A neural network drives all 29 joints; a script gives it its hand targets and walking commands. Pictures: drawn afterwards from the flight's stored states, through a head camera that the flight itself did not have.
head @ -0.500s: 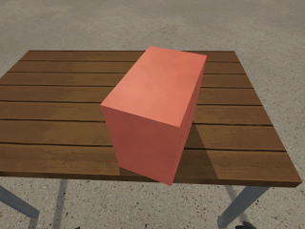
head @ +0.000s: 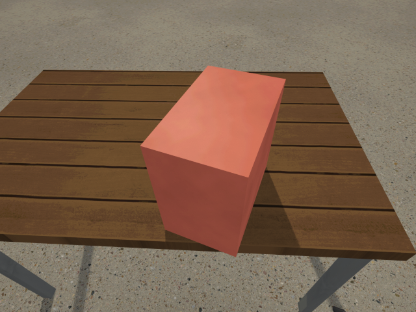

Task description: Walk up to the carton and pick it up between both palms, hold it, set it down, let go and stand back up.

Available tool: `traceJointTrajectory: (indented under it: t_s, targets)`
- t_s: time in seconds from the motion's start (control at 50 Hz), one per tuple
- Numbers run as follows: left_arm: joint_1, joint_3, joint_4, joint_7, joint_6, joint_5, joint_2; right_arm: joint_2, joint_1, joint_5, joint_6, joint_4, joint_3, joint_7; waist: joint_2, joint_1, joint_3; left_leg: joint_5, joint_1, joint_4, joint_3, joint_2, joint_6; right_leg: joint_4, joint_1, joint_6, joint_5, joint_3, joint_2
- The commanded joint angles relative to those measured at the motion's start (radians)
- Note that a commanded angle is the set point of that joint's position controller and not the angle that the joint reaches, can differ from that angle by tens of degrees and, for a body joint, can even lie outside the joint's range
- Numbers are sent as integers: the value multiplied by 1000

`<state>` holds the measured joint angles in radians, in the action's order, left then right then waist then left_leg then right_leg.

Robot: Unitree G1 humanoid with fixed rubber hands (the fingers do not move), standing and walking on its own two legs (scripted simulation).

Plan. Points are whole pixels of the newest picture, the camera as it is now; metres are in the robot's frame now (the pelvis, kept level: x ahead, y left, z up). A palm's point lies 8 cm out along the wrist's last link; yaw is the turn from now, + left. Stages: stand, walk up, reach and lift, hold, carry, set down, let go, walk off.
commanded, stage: stand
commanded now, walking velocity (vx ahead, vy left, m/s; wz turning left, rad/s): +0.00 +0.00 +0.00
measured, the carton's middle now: (221, 159) +0.43 -0.01 +0.07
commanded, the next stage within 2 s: walk up in 0.66 s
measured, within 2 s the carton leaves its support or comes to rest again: neither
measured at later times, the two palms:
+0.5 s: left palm out of the picture +0.09 +0.25 -0.10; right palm out of the picture +0.10 -0.25 -0.10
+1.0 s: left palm out of the picture +0.08 +0.26 -0.10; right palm out of the picture +0.10 -0.25 -0.10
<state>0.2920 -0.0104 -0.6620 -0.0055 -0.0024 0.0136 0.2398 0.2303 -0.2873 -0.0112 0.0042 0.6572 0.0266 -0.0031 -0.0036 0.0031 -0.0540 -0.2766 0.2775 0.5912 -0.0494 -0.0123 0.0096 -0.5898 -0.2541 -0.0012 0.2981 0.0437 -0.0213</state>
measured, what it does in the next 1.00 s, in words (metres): stands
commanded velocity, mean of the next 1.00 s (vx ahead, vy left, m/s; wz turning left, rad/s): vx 0.00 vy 0.00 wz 0.00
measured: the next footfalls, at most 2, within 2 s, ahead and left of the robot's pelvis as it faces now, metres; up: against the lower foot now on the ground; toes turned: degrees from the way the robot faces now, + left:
none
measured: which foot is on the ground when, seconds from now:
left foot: down 0.00-1.00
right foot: down 0.00-1.00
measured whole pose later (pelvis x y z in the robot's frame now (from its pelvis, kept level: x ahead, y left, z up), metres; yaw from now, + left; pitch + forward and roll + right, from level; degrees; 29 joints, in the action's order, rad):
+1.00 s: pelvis +0.00 +0.00 +0.00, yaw +2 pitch -2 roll +0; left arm 0.32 -0.01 -0.67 0.01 0.00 0.02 0.26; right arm 0.25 -0.29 -0.02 -0.01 0.70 0.02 -0.01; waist -0.01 0.00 -0.05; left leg -0.27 0.27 0.58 -0.07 -0.03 0.00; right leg -0.57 -0.23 -0.01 0.30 0.07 -0.04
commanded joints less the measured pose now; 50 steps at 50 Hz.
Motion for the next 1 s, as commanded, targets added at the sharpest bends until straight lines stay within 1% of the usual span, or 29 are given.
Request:
traceJointTrajectory:
  t_s: [0.0,0.02,0.08,0.1,0.16,0.18,0.2,0.24,0.28,0.32,0.34,0.36,0.4,0.42,0.44,0.54,0.58,0.62,0.72,0.8,0.82,0.84,0.86,0.88,0.9,0.92,0.94,0.96,0.98]
  targets:
    - [3,-38,83,7,-23,-3,127,138,10,0,22,-90,36,7,3,5,31,117,12,-107,-95,86,-47,112,10,34,-91,-102,-76]
    - [6,-40,82,6,-22,-2,132,137,4,0,22,-91,36,7,17,2,50,117,-4,-105,-96,84,-48,114,5,38,-88,-101,-77]
    - [3,-43,81,6,-20,1,136,138,4,1,23,-84,36,7,-8,-2,53,88,12,-122,-100,86,-49,104,23,39,-71,-97,-76]
    - [6,-45,80,5,-20,0,132,138,11,-1,23,-84,34,7,-6,5,48,93,13,-114,-96,85,-47,108,23,38,-73,-101,-77]
    - [0,-40,79,5,-20,-2,136,136,5,2,20,-85,34,6,7,-7,46,98,-4,-108,-85,73,-43,127,-3,38,-68,-104,-81]
    - [-2,-42,79,6,-20,-3,142,137,6,-3,21,-83,32,5,16,-4,67,116,-13,-101,-84,78,-43,123,11,37,-73,-98,-80]
    - [2,-42,76,6,-19,0,140,138,11,-2,22,-82,35,6,3,-1,72,129,-12,-101,-87,78,-45,118,19,35,-90,-94,-78]
    - [10,-43,78,6,-17,-3,133,137,12,-1,20,-80,34,7,-14,4,35,96,0,-104,-91,76,-44,129,-1,37,-52,-106,-83]
    - [9,-40,76,7,-14,-6,137,136,4,1,18,-80,31,6,-9,-1,5,80,21,-116,-90,72,-42,141,-23,39,-33,-107,-85]
    - [-3,-41,76,6,-16,-4,142,139,5,-2,17,-78,32,6,14,-10,22,69,0,-108,-90,75,-41,151,-25,43,-10,-112,-88]
    - [-1,-42,81,6,-17,-4,139,142,9,-4,18,-74,29,7,7,-1,26,95,4,-100,-90,74,-42,145,-5,44,-38,-109,-87]
    - [3,-42,74,6,-19,-2,143,137,4,-2,21,-74,31,7,15,-5,51,113,-7,-100,-84,75,-41,138,11,42,-65,-105,-90]
    - [13,-42,68,6,-19,-3,146,139,5,0,24,-78,27,8,13,3,57,114,-15,-112,-90,78,-42,126,8,40,-66,-96,-80]
    - [8,-40,70,6,-18,-1,140,140,5,-1,23,-76,28,8,14,-4,46,109,-1,-113,-97,82,-43,124,16,41,-65,-99,-81]
    - [12,-39,69,6,-16,-2,135,147,3,0,23,-74,31,8,0,5,54,95,12,-117,-98,80,-43,124,25,37,-59,-92,-83]
    - [17,-39,57,8,-14,-2,145,143,-1,0,19,-68,28,8,4,0,37,76,10,-123,-101,76,-43,140,-3,41,-32,-107,-87]
    - [12,-38,55,7,-14,-1,141,141,3,-1,21,-64,26,7,-32,0,53,75,16,-131,-113,83,-47,127,16,39,-32,-95,-82]
    - [17,-41,53,7,-14,-2,145,144,-2,1,25,-59,25,8,-14,8,47,104,20,-139,-119,88,-51,117,36,33,-66,-83,-76]
    - [22,-37,42,8,-14,-4,144,147,-7,1,20,-58,27,8,-18,0,27,105,15,-134,-112,81,-43,131,24,34,-62,-91,-83]
    - [18,-40,39,8,-16,-5,156,139,-1,2,19,-55,26,9,16,3,38,122,-8,-114,-105,71,-41,153,15,37,-52,-93,-89]
    - [21,-40,43,8,-16,-3,150,143,-10,1,19,-51,25,9,9,1,46,119,-9,-116,-103,70,-42,150,23,38,-53,-95,-89]
    - [46,-45,62,14,-24,5,162,159,-11,-10,10,-49,28,5,-13,7,59,148,-12,-71,-86,56,-47,164,27,49,-75,-121,-116]
    - [46,-50,62,17,-27,6,180,151,-6,-13,5,-52,28,2,-11,-2,47,138,-15,-47,-76,47,-44,183,3,64,-71,-153,-139]
    - [35,-56,69,19,-28,5,197,134,-16,-16,2,-51,25,1,20,-11,33,134,-10,-37,-71,46,-40,192,-6,79,-75,-174,-160]
    - [25,-56,71,19,-28,4,199,130,-14,-18,0,-52,23,0,28,-12,43,135,-17,-39,-72,46,-38,191,-7,87,-80,-174,-167]
    - [37,-55,72,20,-27,4,196,135,-12,-18,-1,-47,27,-2,42,-9,52,115,-35,-43,-73,45,-41,205,-25,87,-55,-178,-164]
    - [26,-54,78,19,-24,3,192,138,-20,-17,-1,-44,27,-3,61,-16,38,121,-38,-51,-77,50,-41,199,-32,86,-52,-161,-161]
    - [20,-52,80,18,-23,3,183,143,-21,-14,1,-36,27,-4,61,-15,37,146,-41,-65,-88,57,-45,184,-27,76,-72,-139,-144]
    - [29,-51,85,18,-22,3,173,156,-16,-10,3,-34,32,-5,35,-7,36,161,-41,-77,-97,61,-51,170,-25,65,-72,-119,-123]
